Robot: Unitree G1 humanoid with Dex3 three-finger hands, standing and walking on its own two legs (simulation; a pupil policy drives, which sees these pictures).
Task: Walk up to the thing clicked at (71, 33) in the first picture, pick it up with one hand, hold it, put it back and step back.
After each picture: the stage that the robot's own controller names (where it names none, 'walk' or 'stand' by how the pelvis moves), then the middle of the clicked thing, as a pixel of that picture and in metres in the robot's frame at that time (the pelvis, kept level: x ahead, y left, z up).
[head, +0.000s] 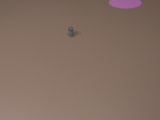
stand; (71, 32) +1.57 +0.11 -0.72
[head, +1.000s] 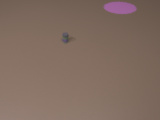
walk; (65, 37) +1.44 +0.10 -0.72
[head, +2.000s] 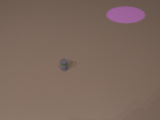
walk; (64, 65) +0.95 +0.11 -0.71
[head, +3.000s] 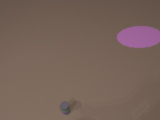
walk; (65, 108) +0.56 +0.17 -0.70
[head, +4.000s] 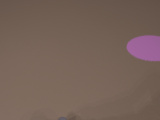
stand; out of the picture +0.40 +0.17 -0.69
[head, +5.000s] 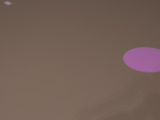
stand; out of the picture +0.36 +0.14 -0.72
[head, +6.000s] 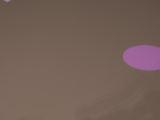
stand; out of the picture +0.36 +0.14 -0.72
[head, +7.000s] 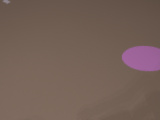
stand; out of the picture +0.36 +0.15 -0.73
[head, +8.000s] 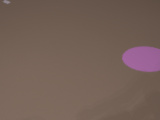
stand; out of the picture +0.36 +0.15 -0.73
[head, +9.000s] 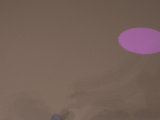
go down; out of the picture +0.37 +0.16 -0.70
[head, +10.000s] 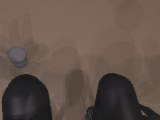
go down; (19, 58) +0.43 +0.24 -0.28
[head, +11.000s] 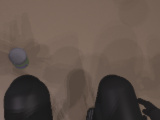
close in; (19, 59) +0.42 +0.24 -0.29
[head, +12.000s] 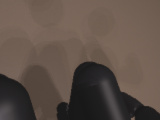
close in; out of the picture +0.39 +0.28 -0.21
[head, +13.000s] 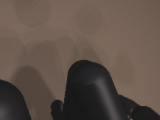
close; out of the picture +0.40 +0.29 -0.21
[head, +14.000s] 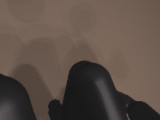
lift; out of the picture +0.38 +0.29 -0.22
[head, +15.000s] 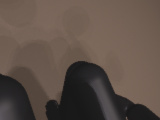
lift; out of the picture +0.38 +0.29 -0.22
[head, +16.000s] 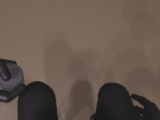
lift; (12, 81) +0.31 +0.24 -0.07
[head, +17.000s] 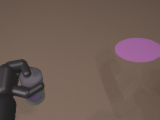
hold; (33, 87) +0.33 +0.16 +0.04
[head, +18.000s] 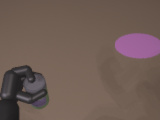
hold; (37, 92) +0.32 +0.16 +0.00
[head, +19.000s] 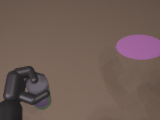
hold; (39, 93) +0.32 +0.15 +0.00
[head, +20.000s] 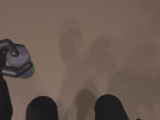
crouch; (22, 63) +0.40 +0.20 -0.08
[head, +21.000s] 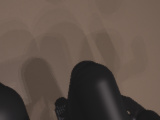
lower; out of the picture +0.39 +0.31 -0.23
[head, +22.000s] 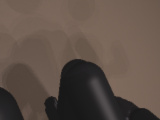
lower; out of the picture +0.42 +0.31 -0.22
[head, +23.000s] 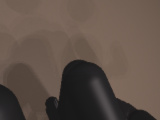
lower; out of the picture +0.41 +0.31 -0.22
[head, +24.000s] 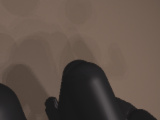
lower; out of the picture +0.41 +0.31 -0.22
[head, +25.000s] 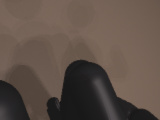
loosen; out of the picture +0.40 +0.30 -0.22
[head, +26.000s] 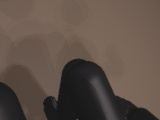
withdraw; out of the picture +0.39 +0.30 -0.22
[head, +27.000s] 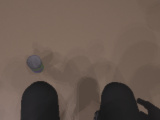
walk; (35, 64) +0.44 +0.23 -0.36
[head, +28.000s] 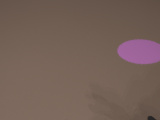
stand; out of the picture +0.38 +0.16 -0.66
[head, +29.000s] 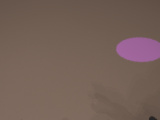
stand; out of the picture +0.39 +0.18 -0.66
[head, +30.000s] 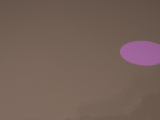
stand; out of the picture +0.39 +0.16 -0.70
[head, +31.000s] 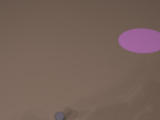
walk; (60, 118) +0.42 +0.17 -0.71
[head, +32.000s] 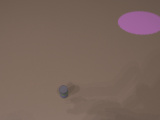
walk; (63, 92) +0.56 +0.13 -0.69
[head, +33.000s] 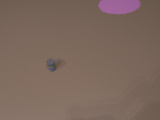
walk; (51, 65) +0.82 +0.28 -0.68
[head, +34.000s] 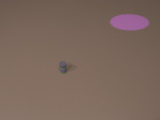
stand; (63, 67) +0.99 +0.18 -0.71
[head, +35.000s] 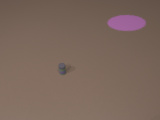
stand; (62, 69) +0.99 +0.19 -0.72
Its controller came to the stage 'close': yes
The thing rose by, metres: 0.70
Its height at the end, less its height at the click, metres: +0.00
